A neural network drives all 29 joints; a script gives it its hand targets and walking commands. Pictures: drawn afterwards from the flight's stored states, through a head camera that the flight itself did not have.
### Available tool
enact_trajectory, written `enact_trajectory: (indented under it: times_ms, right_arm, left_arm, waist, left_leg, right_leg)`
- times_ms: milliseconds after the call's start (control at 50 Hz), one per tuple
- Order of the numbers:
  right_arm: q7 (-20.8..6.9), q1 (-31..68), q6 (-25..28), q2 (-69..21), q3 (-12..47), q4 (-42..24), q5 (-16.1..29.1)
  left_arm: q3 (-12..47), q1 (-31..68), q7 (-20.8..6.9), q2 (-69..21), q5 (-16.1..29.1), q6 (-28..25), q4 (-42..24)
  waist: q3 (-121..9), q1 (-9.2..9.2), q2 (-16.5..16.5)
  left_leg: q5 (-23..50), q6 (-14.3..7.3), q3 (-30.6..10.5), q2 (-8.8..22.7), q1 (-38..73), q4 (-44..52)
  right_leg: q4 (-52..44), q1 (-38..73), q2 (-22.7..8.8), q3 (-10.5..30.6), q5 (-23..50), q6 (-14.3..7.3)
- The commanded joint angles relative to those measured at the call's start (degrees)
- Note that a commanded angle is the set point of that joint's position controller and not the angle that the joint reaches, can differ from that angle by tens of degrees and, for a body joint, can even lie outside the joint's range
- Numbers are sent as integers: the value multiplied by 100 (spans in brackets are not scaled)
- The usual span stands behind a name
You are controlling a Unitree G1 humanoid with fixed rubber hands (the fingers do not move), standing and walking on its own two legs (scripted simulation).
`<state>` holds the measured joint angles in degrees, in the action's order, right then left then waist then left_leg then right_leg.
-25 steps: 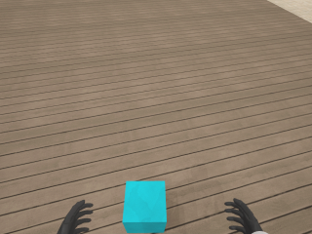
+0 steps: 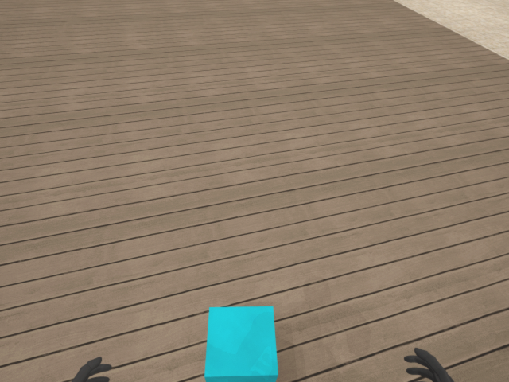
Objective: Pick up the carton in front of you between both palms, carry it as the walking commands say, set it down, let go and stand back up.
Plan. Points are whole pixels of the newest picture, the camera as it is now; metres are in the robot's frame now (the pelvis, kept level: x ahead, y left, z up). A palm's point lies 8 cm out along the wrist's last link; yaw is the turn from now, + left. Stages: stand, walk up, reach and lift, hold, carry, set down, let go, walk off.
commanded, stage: stand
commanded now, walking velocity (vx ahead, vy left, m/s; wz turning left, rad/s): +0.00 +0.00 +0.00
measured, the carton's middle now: (241, 351) +0.37 +0.03 -0.65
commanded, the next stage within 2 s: none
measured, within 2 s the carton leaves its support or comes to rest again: neither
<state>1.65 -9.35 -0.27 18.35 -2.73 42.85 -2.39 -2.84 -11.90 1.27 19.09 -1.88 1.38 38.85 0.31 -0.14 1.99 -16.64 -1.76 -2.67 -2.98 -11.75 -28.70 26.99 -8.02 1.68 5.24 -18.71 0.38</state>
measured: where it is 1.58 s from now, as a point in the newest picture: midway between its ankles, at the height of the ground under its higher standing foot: outside the picture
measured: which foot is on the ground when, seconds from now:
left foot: down 0.00-1.00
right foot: down 0.00-1.00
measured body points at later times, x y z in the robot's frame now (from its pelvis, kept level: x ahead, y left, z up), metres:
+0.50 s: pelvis -0.01 +0.00 +0.00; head -0.01 +0.00 +0.45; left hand +0.12 +0.29 -0.10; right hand +0.12 -0.30 -0.09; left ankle -0.02 +0.10 -0.74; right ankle -0.05 -0.13 -0.74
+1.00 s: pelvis -0.03 -0.01 +0.01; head -0.03 +0.00 +0.46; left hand +0.08 +0.30 -0.11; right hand +0.08 -0.32 -0.10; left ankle -0.02 +0.10 -0.74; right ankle -0.05 -0.13 -0.74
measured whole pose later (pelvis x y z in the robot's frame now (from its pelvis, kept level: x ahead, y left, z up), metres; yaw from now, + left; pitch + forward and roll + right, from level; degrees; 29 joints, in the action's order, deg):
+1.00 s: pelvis -0.03 -0.01 +0.01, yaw +0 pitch -3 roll +0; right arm 0.9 -7.4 0.7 21.1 -0.9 57.1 -1.2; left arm -1.0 -9.4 1.0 21.4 -1.2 -0.5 53.6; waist 1.5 0.2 0.6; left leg -10.8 -0.9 -3.3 -2.2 -7.8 -21.3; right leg 20.4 -4.4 2.0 4.8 -13.3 -0.3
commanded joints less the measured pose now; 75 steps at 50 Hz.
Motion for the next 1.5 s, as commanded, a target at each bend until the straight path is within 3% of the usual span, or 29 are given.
enact_trajectory:
  times_ms: [0,180,740,1480]
  right_arm:
    - [25,267,120,952,-168,-137,11]
    - [19,345,137,1007,-119,142,55]
    - [-43,445,162,1188,-17,982,104]
    - [-62,540,155,1374,39,1509,160]
  left_arm:
    - [-130,122,31,806,-13,-152,-135]
    - [-72,164,49,854,25,-192,153]
    - [-25,407,4,1081,62,-254,1010]
    - [78,565,-15,1263,105,-241,1630]
  waist:
    - [-291,15,-401]
    - [-331,33,-170]
    - [-1,35,-156]
    - [-24,35,-193]
  left_leg:
    - [2015,71,-613,759,417,497]
    - [2267,58,-565,746,621,466]
    - [1170,36,-678,774,553,990]
    - [1559,-12,-714,869,683,1138]
  right_leg:
    - [-224,-150,-437,186,1490,-24]
    - [-325,-119,-520,244,1745,-39]
    - [-969,-22,-647,481,1143,-137]
    - [-1111,178,-705,435,1387,-163]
